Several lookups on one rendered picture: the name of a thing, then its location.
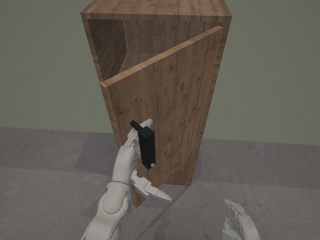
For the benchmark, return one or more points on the robot left hand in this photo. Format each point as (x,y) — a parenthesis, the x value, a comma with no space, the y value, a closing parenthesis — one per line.
(126,161)

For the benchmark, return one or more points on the robot left forearm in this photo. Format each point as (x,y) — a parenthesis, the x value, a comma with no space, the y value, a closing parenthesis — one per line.
(113,210)

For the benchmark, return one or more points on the handle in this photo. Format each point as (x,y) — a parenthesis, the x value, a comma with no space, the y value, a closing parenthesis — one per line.
(146,138)

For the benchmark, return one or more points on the robot right hand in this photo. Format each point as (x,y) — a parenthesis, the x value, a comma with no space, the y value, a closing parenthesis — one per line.
(242,229)

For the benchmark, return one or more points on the cupboard door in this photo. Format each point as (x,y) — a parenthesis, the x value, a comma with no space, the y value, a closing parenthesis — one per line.
(172,89)

